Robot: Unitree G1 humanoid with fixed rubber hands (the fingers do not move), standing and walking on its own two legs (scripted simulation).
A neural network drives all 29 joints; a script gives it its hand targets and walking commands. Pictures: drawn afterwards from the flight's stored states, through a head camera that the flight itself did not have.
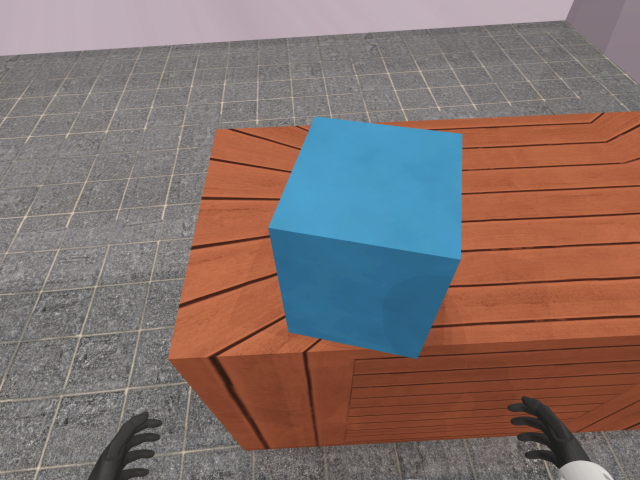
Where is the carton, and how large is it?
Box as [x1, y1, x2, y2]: [268, 117, 461, 358]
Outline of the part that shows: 314,117 268,227 288,331 417,358 460,260 461,134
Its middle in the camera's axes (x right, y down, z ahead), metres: +0.07 +0.00 +0.56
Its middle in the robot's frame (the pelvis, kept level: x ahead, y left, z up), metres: +0.42 -0.05 +0.03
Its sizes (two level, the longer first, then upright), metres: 0.210 0.200 0.250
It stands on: a pedestal, 0.66 m high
